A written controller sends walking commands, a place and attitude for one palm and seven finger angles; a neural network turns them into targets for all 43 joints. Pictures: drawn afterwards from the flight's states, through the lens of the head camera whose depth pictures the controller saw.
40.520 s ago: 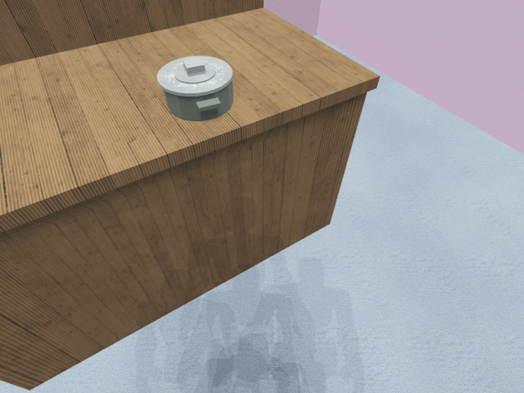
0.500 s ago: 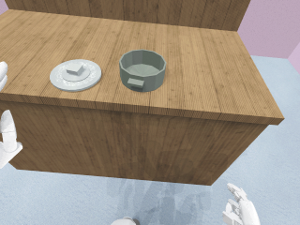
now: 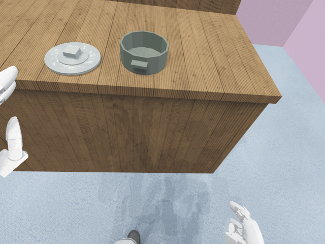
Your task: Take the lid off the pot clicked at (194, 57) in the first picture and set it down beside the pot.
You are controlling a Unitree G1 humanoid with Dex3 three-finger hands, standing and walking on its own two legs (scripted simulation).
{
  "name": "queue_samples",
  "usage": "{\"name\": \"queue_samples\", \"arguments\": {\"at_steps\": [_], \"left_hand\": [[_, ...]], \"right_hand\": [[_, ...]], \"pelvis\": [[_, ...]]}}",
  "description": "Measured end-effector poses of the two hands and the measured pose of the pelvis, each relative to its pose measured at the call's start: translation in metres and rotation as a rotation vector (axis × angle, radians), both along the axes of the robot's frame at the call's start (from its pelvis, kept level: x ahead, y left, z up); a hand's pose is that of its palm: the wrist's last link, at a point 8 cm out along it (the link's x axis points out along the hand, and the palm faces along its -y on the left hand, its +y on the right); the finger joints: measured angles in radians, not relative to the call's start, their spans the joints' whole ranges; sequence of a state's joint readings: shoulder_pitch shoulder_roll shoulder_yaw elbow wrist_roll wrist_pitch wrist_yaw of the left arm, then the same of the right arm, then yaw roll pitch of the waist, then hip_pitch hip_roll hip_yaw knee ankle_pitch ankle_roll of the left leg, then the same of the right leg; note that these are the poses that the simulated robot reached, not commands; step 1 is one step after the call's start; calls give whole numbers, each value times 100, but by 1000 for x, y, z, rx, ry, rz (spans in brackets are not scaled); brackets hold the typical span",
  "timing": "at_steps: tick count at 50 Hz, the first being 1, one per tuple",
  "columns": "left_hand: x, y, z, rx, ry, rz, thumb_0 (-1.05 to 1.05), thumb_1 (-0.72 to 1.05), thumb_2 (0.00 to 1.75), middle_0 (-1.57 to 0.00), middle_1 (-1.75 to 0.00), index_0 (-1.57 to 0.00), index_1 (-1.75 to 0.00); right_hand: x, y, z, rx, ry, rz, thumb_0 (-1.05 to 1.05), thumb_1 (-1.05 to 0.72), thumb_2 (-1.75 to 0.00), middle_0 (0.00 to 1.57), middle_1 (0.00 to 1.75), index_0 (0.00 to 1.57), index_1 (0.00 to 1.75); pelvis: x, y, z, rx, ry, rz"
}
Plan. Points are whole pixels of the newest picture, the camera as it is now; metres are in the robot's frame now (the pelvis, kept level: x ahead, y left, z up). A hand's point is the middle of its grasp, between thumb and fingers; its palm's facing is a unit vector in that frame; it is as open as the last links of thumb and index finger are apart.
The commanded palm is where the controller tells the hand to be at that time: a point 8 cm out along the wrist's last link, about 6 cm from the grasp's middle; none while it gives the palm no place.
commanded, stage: stop stepping back and stand still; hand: left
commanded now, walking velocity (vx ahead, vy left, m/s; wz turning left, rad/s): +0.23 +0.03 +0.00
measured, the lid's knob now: (72, 51) +0.68 +0.34 +0.05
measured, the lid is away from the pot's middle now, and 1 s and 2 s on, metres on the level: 0.25 0.25 0.25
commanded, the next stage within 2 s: let the arm hang, fingers relaxed in 1.58 s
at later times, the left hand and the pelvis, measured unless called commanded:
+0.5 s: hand (3, 205) +0.15 +0.22 +0.20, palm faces +0.26 -0.87 -0.43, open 7.4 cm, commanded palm +0.09 +0.29 +0.23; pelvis -0.04 +0.01 +0.00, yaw +0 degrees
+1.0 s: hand out of the picture +0.10 +0.13 -0.17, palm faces +0.02 -1.00 -0.06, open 7.3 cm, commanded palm none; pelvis +0.00 -0.02 -0.01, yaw +3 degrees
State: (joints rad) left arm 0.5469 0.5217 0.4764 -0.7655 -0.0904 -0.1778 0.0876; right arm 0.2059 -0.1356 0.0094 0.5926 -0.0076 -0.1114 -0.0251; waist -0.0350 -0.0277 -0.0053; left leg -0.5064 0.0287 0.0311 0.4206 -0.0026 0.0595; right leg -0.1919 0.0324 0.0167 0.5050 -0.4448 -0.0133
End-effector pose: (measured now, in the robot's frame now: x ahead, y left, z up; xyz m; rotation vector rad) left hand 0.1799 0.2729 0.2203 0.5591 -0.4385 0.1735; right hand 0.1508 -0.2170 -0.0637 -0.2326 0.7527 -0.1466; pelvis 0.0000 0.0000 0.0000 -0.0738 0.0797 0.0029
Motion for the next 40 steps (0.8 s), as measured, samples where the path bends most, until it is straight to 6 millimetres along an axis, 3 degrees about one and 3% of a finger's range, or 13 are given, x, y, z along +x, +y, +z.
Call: {"name": "queue_samples", "arguments": {"at_steps": [4,7,10,13,17,19,22,26,30,34,36,37,40], "left_hand": [[-41,-10,7,54,-14,-8,1,89,90,-21,-30,-21,-30],[-72,-11,21,56,-90,-2,1,88,89,-21,-30,-21,-30],[-87,4,28,5,-218,51,1,88,89,-22,-31,-22,-30],[-81,32,19,-96,-304,138,0,88,89,-22,-31,-22,-30],[-58,55,-1,-195,-196,223,0,89,90,-21,-30,-21,-30],[-51,49,-9,-191,-113,199,0,89,90,-20,-30,-20,-30],[-53,22,-15,-145,-14,97,1,90,90,-20,-30,-20,-30],[-69,-8,-1,-31,34,-10,1,89,90,-21,-30,-20,-30],[-78,-4,23,56,-57,40,1,88,89,-22,-31,-21,-30],[-65,21,27,-2,-160,156,0,88,89,-22,-31,-22,-30],[-47,36,13,-51,-140,203,0,88,90,-21,-30,-21,-30],[-31,44,-8,-81,-60,225,0,89,90,-21,-30,-21,-30],[10,54,-109,-246,370,308,-1,90,90,-20,-30,-20,-30]], "right_hand": [[-19,-10,2,-17,-33,-1,1,-90,-90,20,30,20,30],[-35,-19,3,-39,-13,-21,1,-90,-90,20,30,20,30],[-44,-25,4,-69,-14,-51,1,-90,-90,20,30,20,30],[-44,-25,-3,-95,-27,-60,1,-90,-90,20,30,20,30],[-45,-5,3,-46,-64,-53,2,-90,-90,20,30,20,30],[-47,7,8,-11,-85,-36,2,-90,-90,20,30,20,30],[-48,20,11,26,-98,-1,1,-90,-90,20,30,20,30],[-45,23,6,37,-72,38,1,-90,-90,20,30,20,30],[-35,16,-7,29,-21,47,1,-90,-90,20,30,20,30],[-22,7,-16,17,11,18,1,-90,-90,20,30,20,30],[-14,3,-17,19,2,14,1,-90,-90,20,30,20,30],[-11,-1,-20,21,5,26,1,-90,-90,20,30,20,30],[-10,-11,-33,19,58,26,1,-90,-90,20,30,20,30]], "pelvis": [[-22,-6,-5,2,-37,22],[-21,-2,-3,16,-60,4],[-17,6,-5,23,-66,10],[-25,18,-12,11,-68,55],[-40,21,-5,32,-81,25],[-45,19,-1,40,-76,16],[-46,14,1,57,-68,-2],[-39,10,3,49,-65,9],[-26,10,0,32,-63,19],[-11,15,-1,29,-78,25],[-5,18,-1,39,-73,26],[-5,20,-3,45,-63,33],[-6,21,-5,71,-43,58]]}}
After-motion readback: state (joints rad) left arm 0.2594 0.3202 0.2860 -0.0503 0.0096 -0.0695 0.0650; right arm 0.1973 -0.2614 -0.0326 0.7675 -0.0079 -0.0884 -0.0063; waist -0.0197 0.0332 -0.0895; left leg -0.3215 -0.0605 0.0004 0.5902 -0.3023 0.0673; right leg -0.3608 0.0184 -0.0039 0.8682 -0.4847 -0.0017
